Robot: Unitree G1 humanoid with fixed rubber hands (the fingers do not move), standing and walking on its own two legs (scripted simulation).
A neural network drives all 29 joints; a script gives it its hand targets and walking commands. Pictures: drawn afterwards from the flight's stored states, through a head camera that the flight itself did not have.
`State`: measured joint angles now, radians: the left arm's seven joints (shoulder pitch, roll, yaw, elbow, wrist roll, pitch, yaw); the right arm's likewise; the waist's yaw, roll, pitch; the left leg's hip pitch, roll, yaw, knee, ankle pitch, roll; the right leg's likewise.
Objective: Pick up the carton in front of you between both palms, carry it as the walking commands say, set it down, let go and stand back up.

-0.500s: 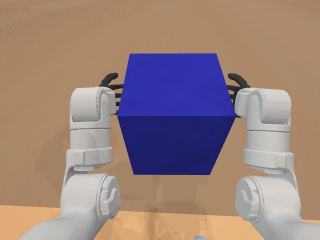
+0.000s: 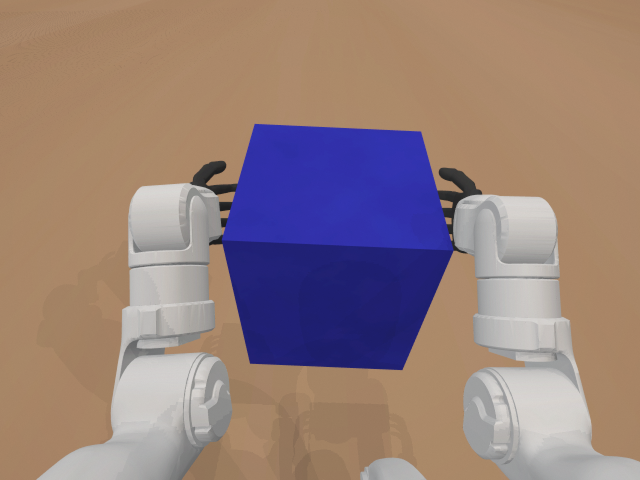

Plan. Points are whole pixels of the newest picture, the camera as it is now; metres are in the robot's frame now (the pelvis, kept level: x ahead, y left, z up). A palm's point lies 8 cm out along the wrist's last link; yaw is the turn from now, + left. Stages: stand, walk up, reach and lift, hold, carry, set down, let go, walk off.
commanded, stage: carry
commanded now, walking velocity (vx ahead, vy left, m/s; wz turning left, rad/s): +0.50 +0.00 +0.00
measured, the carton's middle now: (331, 252) +0.39 -0.03 +0.07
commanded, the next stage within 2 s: none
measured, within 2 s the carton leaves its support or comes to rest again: neither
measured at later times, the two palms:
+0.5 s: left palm (214, 79) +0.69 +0.13 +0.15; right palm (394, 63) +0.71 -0.16 +0.16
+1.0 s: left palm (222, 35) +0.96 +0.15 +0.11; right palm (362, 28) +0.95 -0.15 +0.12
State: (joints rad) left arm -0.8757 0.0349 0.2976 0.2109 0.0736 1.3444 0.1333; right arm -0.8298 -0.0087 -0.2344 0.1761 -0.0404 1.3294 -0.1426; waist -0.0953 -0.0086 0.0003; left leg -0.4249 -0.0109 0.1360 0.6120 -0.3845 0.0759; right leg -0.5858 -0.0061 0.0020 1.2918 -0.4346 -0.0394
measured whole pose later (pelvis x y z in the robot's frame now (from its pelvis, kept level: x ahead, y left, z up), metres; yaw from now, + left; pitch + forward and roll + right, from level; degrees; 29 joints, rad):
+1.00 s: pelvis +0.68 +0.01 +0.03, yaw -2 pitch +4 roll -2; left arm -0.20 -0.14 0.11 -0.31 0.12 1.18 0.11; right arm -0.19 0.14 -0.14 -0.32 -0.09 1.17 -0.09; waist -0.02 0.00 -0.06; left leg -0.12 0.00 0.18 0.28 -0.24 0.07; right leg -0.63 -0.09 -0.09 0.75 -0.18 0.03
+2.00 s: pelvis +1.10 +0.00 +0.01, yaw -2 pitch +4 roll +1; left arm -0.18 -0.14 0.13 -0.30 0.13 1.21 0.09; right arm -0.18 0.14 -0.11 -0.30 -0.12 1.20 -0.08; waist -0.01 -0.02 -0.13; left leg -0.41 0.05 0.23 0.55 -0.22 0.05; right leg -0.12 -0.07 -0.13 0.50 -0.44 0.04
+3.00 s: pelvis +1.03 -0.01 +0.01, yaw -3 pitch +1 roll +0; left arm -0.27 -0.15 0.22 0.26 0.28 0.70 0.02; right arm -0.26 0.15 -0.22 0.26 -0.27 0.69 0.00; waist 0.00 -0.01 -0.09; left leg -0.43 0.10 0.22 0.51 -0.10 0.04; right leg -0.19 -0.03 -0.13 0.57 -0.40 -0.01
